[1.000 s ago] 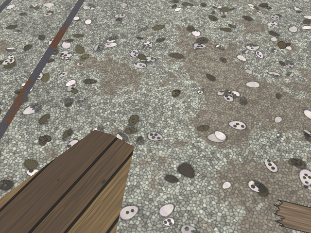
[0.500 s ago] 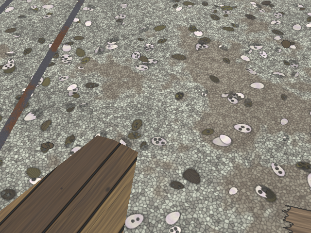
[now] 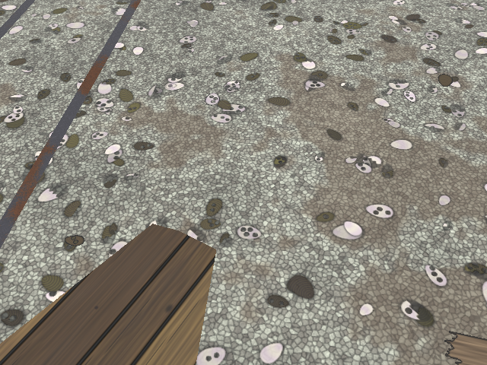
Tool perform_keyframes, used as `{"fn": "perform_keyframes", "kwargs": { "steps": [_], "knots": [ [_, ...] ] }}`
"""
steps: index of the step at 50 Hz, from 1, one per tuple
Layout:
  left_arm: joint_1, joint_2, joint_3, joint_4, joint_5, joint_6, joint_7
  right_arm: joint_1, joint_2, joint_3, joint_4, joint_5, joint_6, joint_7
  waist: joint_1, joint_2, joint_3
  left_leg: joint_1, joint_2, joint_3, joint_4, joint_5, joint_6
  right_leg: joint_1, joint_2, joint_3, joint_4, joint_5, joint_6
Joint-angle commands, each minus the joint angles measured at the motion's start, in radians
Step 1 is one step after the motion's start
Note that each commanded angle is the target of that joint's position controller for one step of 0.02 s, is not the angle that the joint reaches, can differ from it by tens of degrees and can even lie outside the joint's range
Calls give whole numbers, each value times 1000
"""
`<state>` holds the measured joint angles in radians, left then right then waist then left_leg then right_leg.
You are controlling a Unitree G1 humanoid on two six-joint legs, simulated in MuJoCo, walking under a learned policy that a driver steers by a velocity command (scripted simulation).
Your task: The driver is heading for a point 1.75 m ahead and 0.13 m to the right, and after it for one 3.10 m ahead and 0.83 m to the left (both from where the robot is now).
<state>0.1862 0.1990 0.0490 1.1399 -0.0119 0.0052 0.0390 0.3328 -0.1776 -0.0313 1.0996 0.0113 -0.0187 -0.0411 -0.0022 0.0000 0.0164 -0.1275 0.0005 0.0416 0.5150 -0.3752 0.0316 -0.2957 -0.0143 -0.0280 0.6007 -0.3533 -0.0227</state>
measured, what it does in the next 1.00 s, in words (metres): walks ahead: left foot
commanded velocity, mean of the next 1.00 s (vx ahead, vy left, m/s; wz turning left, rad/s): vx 0.42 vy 0.00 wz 0.00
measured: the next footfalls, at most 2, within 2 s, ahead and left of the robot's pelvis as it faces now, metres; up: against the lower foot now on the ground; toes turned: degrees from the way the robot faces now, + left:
left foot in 0.70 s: +0.49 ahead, +0.09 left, +0.00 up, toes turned +4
right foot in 1.26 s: +0.81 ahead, -0.15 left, +0.00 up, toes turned -3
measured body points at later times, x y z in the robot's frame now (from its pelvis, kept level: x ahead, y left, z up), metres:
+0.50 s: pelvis +0.17 -0.06 +0.01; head +0.18 -0.07 +0.46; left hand +0.09 +0.17 -0.13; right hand +0.34 -0.30 -0.11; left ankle +0.32 +0.12 -0.67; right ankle +0.07 -0.14 -0.73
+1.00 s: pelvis +0.47 +0.01 +0.01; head +0.48 +0.01 +0.46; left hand +0.61 +0.27 -0.11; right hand +0.47 -0.25 -0.13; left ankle +0.45 +0.09 -0.73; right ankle +0.60 -0.18 -0.66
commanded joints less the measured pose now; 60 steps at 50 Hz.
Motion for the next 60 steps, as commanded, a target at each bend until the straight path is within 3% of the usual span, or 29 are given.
{"fn": "perform_keyframes", "kwargs": {
  "steps": [1,3,5,7,9,10,11,12,13,15,17,19,24,28,31,33,34,35,36,37,38,39,40,41,44,46,49,56,60],
  "knots": [
    [-112,61,7,-86,-11,-45,-14,97,-212,-54,-24,15,-25,-7,-46,179,191,-125,336,-454,-377,-480,214,-228,-7,-26,225,-85,-40],
    [-128,79,13,-108,-25,-71,-29,91,-179,-50,-36,3,-51,-2,-40,152,208,-7,375,-478,-364,-315,225,-393,-71,36,325,-159,-62],
    [-125,87,16,-116,-30,-93,-41,63,-170,-51,-53,17,-59,7,-25,111,175,38,320,-363,-324,-167,176,-351,-84,24,181,-138,-71],
    [-37,65,20,-80,-26,-100,-50,26,-187,-54,-62,22,-51,16,28,103,123,-106,231,-217,-261,-88,135,-56,-11,-81,3,12,-54],
    [182,94,47,2,-23,-91,-48,17,-187,-50,-72,16,-51,21,115,79,41,-265,156,-129,-91,104,101,276,65,-117,-39,112,-40],
    [323,167,70,23,-16,-93,-41,-32,-141,-36,-98,12,-57,24,178,-100,2,-382,67,-12,256,201,35,399,-105,146,-174,12,-101],
    [429,271,80,26,-8,-104,-47,-21,-48,-15,-144,12,-77,20,169,-362,-94,-603,-66,1,608,-141,-11,535,-362,685,-403,-92,-265],
    [352,202,50,17,6,-121,-51,-56,-89,-26,-158,40,-94,22,124,-233,-55,-695,-13,-138,794,-163,15,477,-407,795,-440,-221,-294],
    [253,152,32,-16,3,-133,-53,-94,-114,-29,-175,53,-104,30,91,-152,27,-764,44,-146,837,-67,50,411,-383,673,-426,-225,-257],
    [132,111,8,-59,7,-135,-65,-93,-135,-44,-162,28,-107,28,35,-57,67,-702,120,-118,737,119,69,288,-291,419,-439,-26,-185],
    [153,87,-3,-57,13,-126,-61,-77,-137,-55,-154,20,-90,34,14,-77,62,-606,142,-93,637,185,56,232,-222,262,-460,143,-149],
    [209,106,-4,-46,14,-122,-47,-115,-114,-54,-166,14,-75,38,17,-63,69,-620,140,-62,567,228,28,236,-206,193,-473,294,-157],
    [245,142,1,-67,16,-110,-22,-343,-81,-35,-250,12,-73,50,56,-57,102,-614,110,-21,236,405,-10,218,-185,99,-511,382,-157],
    [313,144,9,-56,2,-103,-20,-464,-86,-25,-290,19,-79,72,83,-60,137,-586,79,1,89,448,7,288,-210,64,-509,388,-157],
    [314,157,20,-56,-2,-92,-18,-493,-106,-25,-316,22,-90,92,60,-74,127,-559,61,2,23,386,47,393,-247,47,-439,526,-142],
    [284,188,31,-68,2,-84,-17,-397,-157,-48,-302,20,-93,93,-9,-120,35,-388,3,36,23,319,81,436,-253,32,-304,875,-120],
    [262,192,32,-74,6,-76,-18,-250,-197,-70,-262,21,-92,88,-89,-135,-54,-201,-36,61,22,308,107,415,-226,4,-133,1026,-101],
    [243,179,25,-90,11,-73,-20,-63,-245,-93,-209,20,-87,79,-173,-129,-163,90,6,7,45,321,145,254,-184,-16,105,952,-68],
    [338,71,-5,-113,17,-85,-31,102,-346,-117,-175,-11,-83,69,-147,85,-353,507,284,-414,32,190,282,-127,-46,-33,519,500,-14],
    [362,21,-23,-99,-6,-118,-43,119,-307,-98,-161,-11,-79,72,-121,233,-483,607,422,-834,-198,43,360,-313,83,110,771,-180,-2],
    [252,115,4,-132,-35,-141,-47,31,-240,-77,-168,0,-83,75,-120,183,-332,490,372,-733,-234,2,294,-422,15,172,851,-158,-29],
    [156,147,10,-165,-47,-150,-43,-68,-190,-62,-190,3,-86,73,-94,119,-197,315,339,-558,-248,74,252,-443,-41,130,834,-79,-45],
    [118,146,15,-173,-36,-147,-32,-146,-158,-49,-199,-6,-95,79,-50,23,-113,132,302,-431,-281,185,229,-394,-92,109,760,6,-46],
    [127,141,27,-169,-19,-132,-23,-185,-128,-41,-198,-16,-104,83,-8,26,-81,13,261,-342,-307,242,206,-322,-129,112,692,54,-50],
    [172,82,24,-168,-12,-92,-17,-161,-134,-38,-167,-17,-106,81,39,65,-28,-131,221,-234,-383,263,216,-258,-158,100,589,84,-41],
    [93,102,30,-203,-3,-84,-14,-122,-172,-45,-155,-18,-107,64,34,52,11,-136,220,-202,-415,290,227,-335,-169,93,494,167,-16],
    [-25,107,32,-244,8,-90,-20,-60,-189,-47,-143,-14,-99,43,5,40,31,-77,206,-159,-422,335,208,-418,-163,82,298,342,9],
    [-255,86,11,-311,-8,-104,-55,74,-210,-53,-104,5,-80,33,-73,49,71,80,216,-91,-376,346,170,-387,-89,23,-27,446,5],
    [-237,130,20,-333,-13,-116,-77,69,-233,-67,-95,8,-58,27,-29,80,47,199,272,-106,-268,512,140,-314,-57,14,-92,297,-45]
  ]
}}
